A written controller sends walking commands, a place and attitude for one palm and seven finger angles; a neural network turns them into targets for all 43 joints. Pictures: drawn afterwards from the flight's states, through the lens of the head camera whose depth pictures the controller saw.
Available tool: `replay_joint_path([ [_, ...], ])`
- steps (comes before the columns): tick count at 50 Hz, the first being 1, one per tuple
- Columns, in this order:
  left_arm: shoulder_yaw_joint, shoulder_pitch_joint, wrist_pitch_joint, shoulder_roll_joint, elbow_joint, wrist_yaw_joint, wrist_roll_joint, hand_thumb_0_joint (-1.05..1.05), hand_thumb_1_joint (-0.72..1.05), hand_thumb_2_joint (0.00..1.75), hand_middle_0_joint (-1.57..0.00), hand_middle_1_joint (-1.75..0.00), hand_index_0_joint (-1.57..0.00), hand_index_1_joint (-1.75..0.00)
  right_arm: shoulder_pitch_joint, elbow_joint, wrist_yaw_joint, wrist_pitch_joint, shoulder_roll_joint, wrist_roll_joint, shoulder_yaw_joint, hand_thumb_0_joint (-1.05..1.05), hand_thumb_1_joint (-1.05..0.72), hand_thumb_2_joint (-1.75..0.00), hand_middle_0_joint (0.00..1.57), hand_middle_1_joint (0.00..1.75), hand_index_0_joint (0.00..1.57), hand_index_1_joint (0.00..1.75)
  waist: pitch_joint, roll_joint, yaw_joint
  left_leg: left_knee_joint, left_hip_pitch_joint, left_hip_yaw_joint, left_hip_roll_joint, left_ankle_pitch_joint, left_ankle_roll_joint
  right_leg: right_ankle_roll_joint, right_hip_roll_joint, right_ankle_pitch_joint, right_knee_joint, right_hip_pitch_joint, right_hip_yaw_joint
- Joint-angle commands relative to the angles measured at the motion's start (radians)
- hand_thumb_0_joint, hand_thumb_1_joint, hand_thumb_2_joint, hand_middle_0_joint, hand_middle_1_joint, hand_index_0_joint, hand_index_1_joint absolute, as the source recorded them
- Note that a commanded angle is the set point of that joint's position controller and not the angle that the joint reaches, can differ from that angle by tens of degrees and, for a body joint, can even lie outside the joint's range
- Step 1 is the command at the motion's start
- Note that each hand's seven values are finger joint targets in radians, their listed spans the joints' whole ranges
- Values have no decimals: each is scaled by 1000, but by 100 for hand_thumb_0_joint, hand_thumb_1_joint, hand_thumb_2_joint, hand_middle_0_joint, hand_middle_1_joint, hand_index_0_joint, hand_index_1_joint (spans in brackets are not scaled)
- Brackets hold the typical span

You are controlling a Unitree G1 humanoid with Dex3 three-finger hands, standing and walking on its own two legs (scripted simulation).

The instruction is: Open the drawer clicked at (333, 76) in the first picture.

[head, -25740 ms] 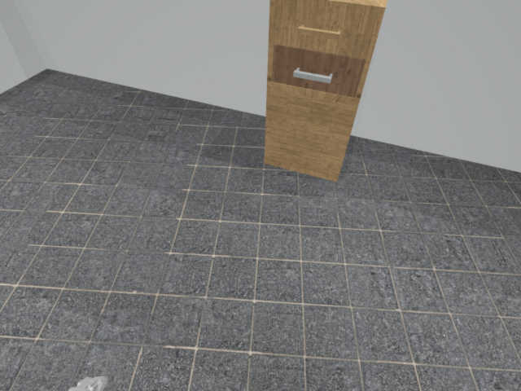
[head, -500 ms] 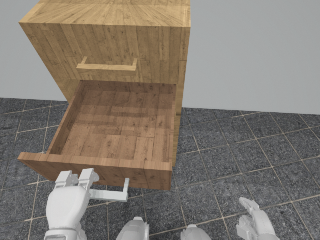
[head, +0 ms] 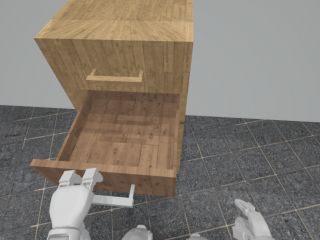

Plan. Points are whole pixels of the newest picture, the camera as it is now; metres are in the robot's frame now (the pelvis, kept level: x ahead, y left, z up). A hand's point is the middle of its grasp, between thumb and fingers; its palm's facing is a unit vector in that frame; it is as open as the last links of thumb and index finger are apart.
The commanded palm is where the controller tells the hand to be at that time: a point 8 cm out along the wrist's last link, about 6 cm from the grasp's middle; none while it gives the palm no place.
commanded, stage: lift the hand off the handle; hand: left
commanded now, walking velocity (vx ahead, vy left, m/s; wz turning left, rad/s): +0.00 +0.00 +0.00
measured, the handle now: (105, 193) +0.26 +0.18 -0.09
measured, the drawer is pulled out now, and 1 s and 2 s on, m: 0.29 0.29 0.29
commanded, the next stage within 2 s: draw the hand back to the body in 1.20 s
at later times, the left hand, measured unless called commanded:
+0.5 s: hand (79, 202) +0.21 +0.21 +0.01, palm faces +0.00 -0.13 -0.99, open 13.8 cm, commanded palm +0.19 +0.20 +0.07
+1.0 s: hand (78, 193) +0.22 +0.20 +0.05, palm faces +0.01 -0.13 -0.99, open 13.8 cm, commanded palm +0.19 +0.19 +0.11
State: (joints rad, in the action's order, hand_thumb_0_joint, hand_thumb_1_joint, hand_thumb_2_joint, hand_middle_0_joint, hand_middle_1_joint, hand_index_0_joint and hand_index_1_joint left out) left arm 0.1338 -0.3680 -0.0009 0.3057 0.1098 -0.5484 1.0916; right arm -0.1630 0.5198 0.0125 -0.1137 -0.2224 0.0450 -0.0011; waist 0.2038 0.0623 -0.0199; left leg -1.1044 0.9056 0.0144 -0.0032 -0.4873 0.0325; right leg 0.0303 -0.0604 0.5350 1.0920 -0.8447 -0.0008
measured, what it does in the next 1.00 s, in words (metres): stands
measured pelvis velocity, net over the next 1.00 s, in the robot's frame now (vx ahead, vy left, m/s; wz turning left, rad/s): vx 0.01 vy -0.01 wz -0.01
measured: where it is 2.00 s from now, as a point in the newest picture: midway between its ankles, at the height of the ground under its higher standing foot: outside the picture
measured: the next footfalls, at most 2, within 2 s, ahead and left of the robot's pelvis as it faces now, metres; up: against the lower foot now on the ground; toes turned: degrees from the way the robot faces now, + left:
none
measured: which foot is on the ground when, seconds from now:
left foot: down 0.00-1.00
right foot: down 0.00-1.00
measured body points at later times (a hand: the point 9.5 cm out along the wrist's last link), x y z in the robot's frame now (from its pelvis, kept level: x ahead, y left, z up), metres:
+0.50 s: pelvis +0.01 +0.00 +0.02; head +0.05 -0.02 +0.46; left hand +0.20 +0.21 +0.06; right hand +0.20 -0.22 -0.08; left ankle +0.03 +0.10 -0.66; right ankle +0.00 -0.11 -0.66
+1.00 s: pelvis +0.01 -0.01 +0.04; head +0.04 -0.04 +0.48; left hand +0.21 +0.20 +0.10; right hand +0.20 -0.23 -0.06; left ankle +0.02 +0.10 -0.66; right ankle +0.00 -0.11 -0.66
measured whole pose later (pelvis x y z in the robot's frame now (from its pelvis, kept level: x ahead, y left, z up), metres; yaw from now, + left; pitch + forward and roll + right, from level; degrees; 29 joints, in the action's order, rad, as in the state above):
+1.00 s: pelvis +0.01 -0.01 +0.04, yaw -1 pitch +10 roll +0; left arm 0.13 -0.44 0.01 0.34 -0.07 -0.42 1.03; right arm -0.18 0.50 0.03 -0.11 -0.24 0.02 0.00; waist 0.16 0.07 -0.04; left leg -0.89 0.64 0.03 0.00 -0.42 0.02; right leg 0.04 -0.06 0.47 0.90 -0.60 -0.03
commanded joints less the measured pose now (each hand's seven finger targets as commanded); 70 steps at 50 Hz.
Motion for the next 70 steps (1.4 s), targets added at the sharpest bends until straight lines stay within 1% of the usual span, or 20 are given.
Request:
replay_joint_path([
  [1,-70,38,-4,120,-205,-38,-10,0,-50,30,-30,-120,-30,-120,81,-157,-5,43,-115,-5,-49,0,-90,-90,20,30,20,30,154,-43,15,166,-300,-19,0,212,9,29,5,-258,-222,54,-2],
  [4,-69,50,-2,122,-201,-31,-10,0,-50,30,-30,-120,-30,-120,79,-155,-6,44,-117,-5,-49,0,-90,-90,20,30,20,30,136,-28,15,183,-307,-18,0,195,10,30,6,-240,-238,62,-2],
  [10,-90,14,-22,146,-272,-18,-19,0,-50,30,-30,-120,-30,-120,67,-165,0,47,-118,-1,-51,0,-90,-90,20,30,20,30,191,-23,-4,195,-361,-12,1,262,9,32,5,-297,-239,102,-5],
  [16,-90,-68,-30,133,-281,-16,-22,0,-50,30,-30,-120,-30,-120,77,-172,15,48,-116,-4,-52,0,-90,-90,20,30,20,30,141,-24,-7,204,-360,-16,3,283,4,35,5,-325,-244,112,-8],
  [18,-104,-45,-22,148,-284,-16,-18,0,-50,30,-30,-120,-30,-120,81,-174,20,42,-120,-3,-49,0,-90,-90,20,30,20,30,137,-42,-4,208,-355,-19,3,282,2,34,4,-321,-245,110,-12],
  [21,-60,-1,-12,113,-318,-11,-13,0,-50,30,-30,-120,-30,-120,82,-177,22,44,-117,-5,-55,0,-90,-90,20,30,20,30,129,-21,2,225,-383,-19,7,258,4,33,8,-286,-259,105,-6],
  [25,-68,-48,-7,131,-334,6,-24,0,-50,30,-30,-120,-30,-120,78,-188,23,48,-114,-11,-50,0,-90,-90,20,30,20,30,148,-52,-9,234,-404,-15,4,283,6,30,7,-317,-273,141,-14],
  [32,-80,15,5,149,-329,32,-22,0,-50,30,-30,-120,-30,-120,95,-183,19,44,-111,-15,-40,0,-90,-90,20,30,20,30,93,-52,-6,265,-401,-9,3,221,7,26,13,-268,-316,150,-25],
  [38,-87,-11,5,161,-371,65,-56,0,-50,30,-30,-120,-30,-120,98,-191,16,51,-110,-22,-39,0,-90,-90,20,30,20,30,114,-27,-17,291,-440,-11,1,260,8,31,15,-315,-339,214,-35],
  [41,-64,9,4,140,-360,81,-62,0,-50,30,-30,-120,-30,-120,100,-182,14,54,-105,-26,-40,0,-90,-90,20,30,20,30,66,-49,-3,306,-437,-12,3,237,11,25,19,-300,-356,214,-31],
  [43,-102,10,5,175,-348,85,-56,0,-50,30,-30,-120,-30,-120,101,-183,16,51,-112,-23,-37,0,-90,-90,20,30,20,30,59,-74,-13,309,-427,-12,1,236,8,26,16,-304,-369,220,-47],
  [50,-123,-67,-6,183,-417,90,-65,0,-50,30,-30,-120,-30,-120,100,-191,23,61,-107,-27,-45,0,-90,-90,20,30,20,30,105,-36,-37,320,-469,-1,1,301,5,29,18,-385,-364,276,-57],
  [56,-133,-80,-7,189,-423,102,-78,0,-50,30,-30,-120,-30,-120,105,-183,23,65,-110,-26,-44,0,-90,-90,20,30,20,30,47,-75,-17,325,-462,-4,-2,284,8,24,24,-403,-389,277,-73],
  [57,-135,-76,-6,189,-420,104,-72,0,-50,30,-30,-120,-30,-120,104,-184,26,64,-112,-22,-44,0,-90,-90,20,30,20,30,69,-88,-22,320,-466,-2,0,283,7,22,23,-399,-390,271,-78],
  [59,-126,-91,-8,172,-399,109,-81,0,-50,30,-30,-120,-30,-120,101,-179,22,67,-109,-29,-46,0,-90,-90,20,30,20,30,24,-89,-14,328,-452,-2,-3,270,9,20,25,-410,-396,280,-75],
  [62,-146,-71,-15,196,-404,118,-74,0,-50,30,-30,-120,-30,-120,106,-180,24,67,-113,-23,-44,0,-90,-90,20,30,20,30,47,-88,-21,327,-458,-1,-2,266,6,18,28,-393,-398,273,-77],
  [64,-130,-47,-22,185,-444,121,-79,0,-50,30,-30,-120,-30,-120,99,-180,18,70,-109,-25,-50,0,-90,-90,20,30,20,30,59,-45,-15,329,-479,1,-6,269,12,21,30,-398,-402,285,-78],
  [68,-198,-21,-42,257,-512,122,-78,0,-50,30,-30,-120,-30,-120,103,-183,13,68,-114,-12,-48,0,-90,-90,20,30,20,30,91,-19,-27,322,-511,-4,-4,280,8,30,28,-379,-414,279,-104],
  [69,-182,-33,-47,242,-524,121,-88,0,-50,30,-30,-120,-30,-120,101,-179,9,72,-108,-17,-48,0,-90,-90,20,30,20,30,84,-9,-23,330,-513,-3,-8,278,13,28,33,-394,-411,295,-90],
  [70,-229,-69,-48,273,-503,119,-82,0,-50,30,-30,-120,-30,-120,99,-181,11,73,-107,-15,-48,0,-90,-90,20,30,20,30,83,-19,-39,325,-511,-3,-5,287,8,29,29,-385,-412,285,-94],
])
